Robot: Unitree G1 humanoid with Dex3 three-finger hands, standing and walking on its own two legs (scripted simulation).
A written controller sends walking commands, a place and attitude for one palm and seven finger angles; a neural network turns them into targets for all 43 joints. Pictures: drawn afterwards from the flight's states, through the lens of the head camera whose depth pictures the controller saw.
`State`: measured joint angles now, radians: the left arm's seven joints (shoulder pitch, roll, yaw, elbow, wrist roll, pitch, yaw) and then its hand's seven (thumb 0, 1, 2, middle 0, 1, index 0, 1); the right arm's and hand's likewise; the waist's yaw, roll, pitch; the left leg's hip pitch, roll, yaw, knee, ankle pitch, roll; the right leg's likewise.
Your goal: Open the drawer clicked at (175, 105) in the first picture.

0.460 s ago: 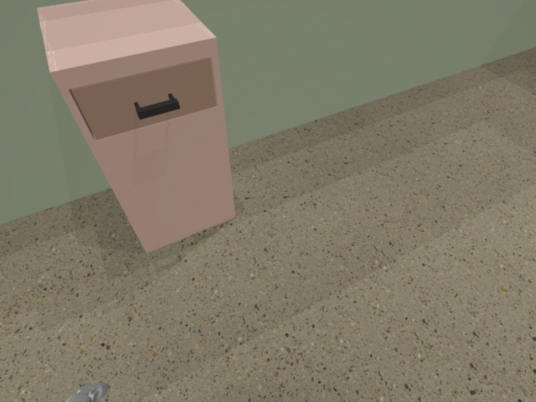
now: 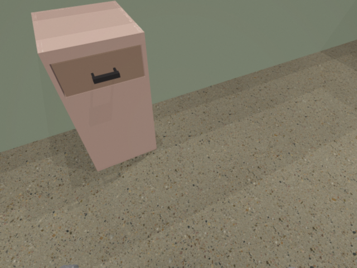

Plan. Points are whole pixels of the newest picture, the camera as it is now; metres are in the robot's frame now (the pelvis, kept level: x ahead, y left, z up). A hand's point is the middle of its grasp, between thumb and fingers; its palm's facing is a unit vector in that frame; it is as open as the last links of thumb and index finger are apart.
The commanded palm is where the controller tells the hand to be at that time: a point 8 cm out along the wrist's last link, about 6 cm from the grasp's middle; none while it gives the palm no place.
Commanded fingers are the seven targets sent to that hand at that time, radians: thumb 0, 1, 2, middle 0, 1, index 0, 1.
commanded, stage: stand and wait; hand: left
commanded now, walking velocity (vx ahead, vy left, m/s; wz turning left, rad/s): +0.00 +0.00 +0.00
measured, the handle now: (105, 74) +0.87 +0.38 -0.07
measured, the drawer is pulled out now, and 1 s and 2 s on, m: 0.00 0.00 0.00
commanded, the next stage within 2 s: look at it before walking up in 0.36 s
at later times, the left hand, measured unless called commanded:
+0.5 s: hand out of the picture +0.06 +0.23 -0.15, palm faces -0.04 -0.94 -0.33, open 7.4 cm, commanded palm none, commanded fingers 0.00 0.90 0.90 -0.20 -0.30 -0.20 -0.30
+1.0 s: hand out of the picture +0.03 +0.24 -0.16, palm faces -0.05 -0.95 -0.32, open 7.4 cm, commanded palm none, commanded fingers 0.00 0.90 0.90 -0.20 -0.30 -0.20 -0.30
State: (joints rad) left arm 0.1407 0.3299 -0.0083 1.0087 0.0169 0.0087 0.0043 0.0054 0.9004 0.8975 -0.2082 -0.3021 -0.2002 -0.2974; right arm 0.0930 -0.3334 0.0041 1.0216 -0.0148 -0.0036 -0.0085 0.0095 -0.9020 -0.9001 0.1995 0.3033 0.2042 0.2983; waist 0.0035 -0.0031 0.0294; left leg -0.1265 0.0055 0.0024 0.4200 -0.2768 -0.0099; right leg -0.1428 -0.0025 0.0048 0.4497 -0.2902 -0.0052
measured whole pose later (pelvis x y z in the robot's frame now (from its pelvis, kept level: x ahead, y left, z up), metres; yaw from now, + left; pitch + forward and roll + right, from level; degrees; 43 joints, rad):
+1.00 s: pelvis -0.03 +0.00 +0.01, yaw -1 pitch -1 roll +0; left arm 0.16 0.32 -0.01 1.09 0.02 0.00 0.00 0.01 0.90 0.90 -0.21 -0.30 -0.20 -0.30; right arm 0.15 -0.32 0.01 1.12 -0.01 -0.01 0.00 0.01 -0.90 -0.90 0.20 0.30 0.20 0.30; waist 0.00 0.00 0.04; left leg -0.14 0.02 0.01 0.36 -0.20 -0.02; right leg -0.15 0.01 0.01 0.37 -0.19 -0.01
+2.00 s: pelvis +0.13 -0.02 -0.02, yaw -26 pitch +1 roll -1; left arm 0.46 0.19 0.07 1.03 0.03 -0.03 0.00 0.00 0.90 0.90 -0.21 -0.30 -0.20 -0.30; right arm 0.10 -0.19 -0.04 0.89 -0.02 -0.05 0.01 0.01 -0.91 -0.90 0.20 0.30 0.20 0.30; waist 0.07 -0.02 0.01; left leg -0.39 0.05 0.05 0.58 -0.20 -0.02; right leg -0.09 0.08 0.23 0.56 -0.45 -0.02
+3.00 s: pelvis +0.35 -0.09 -0.01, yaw -62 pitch +2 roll -1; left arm 0.21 0.26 0.10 0.89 0.02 0.06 0.00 0.01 0.90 0.90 -0.21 -0.30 -0.20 -0.30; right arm 0.09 -0.17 -0.03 0.85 -0.01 0.00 -0.02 0.01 -0.91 -0.90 0.20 0.30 0.20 0.30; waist 0.04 -0.07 0.07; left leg -0.32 0.04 0.09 0.62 -0.33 0.00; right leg -0.44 0.08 0.12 0.75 -0.40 0.01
